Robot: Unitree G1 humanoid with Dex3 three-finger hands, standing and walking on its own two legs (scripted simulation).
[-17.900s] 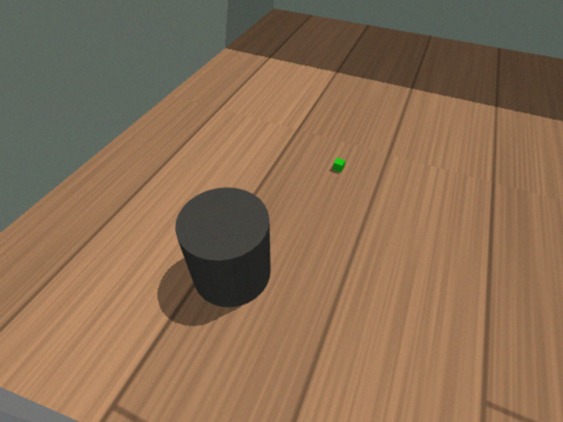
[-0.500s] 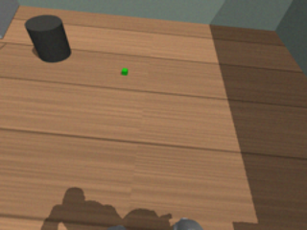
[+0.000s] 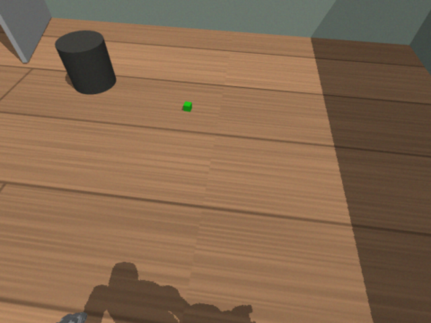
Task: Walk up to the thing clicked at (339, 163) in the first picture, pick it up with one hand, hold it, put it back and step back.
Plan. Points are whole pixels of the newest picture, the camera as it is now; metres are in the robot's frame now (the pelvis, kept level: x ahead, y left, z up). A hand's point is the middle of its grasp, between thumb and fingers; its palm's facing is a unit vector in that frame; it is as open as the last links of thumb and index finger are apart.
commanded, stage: walk up
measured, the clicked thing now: (187, 106) +1.55 +0.19 -0.74
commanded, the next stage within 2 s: stand in 0.48 s
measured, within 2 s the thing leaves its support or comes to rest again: neither
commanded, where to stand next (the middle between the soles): +0.08 +0.00 m, yaw -3 degrees
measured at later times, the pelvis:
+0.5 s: pelvis +0.01 +0.01 +0.01, yaw +1 degrees
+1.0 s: pelvis +0.00 +0.00 +0.02, yaw +0 degrees
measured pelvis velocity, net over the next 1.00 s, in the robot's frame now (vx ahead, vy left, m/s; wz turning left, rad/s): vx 0.00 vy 0.00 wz -0.01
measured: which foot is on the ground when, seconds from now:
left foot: down 0.00-1.00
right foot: down 0.00-1.00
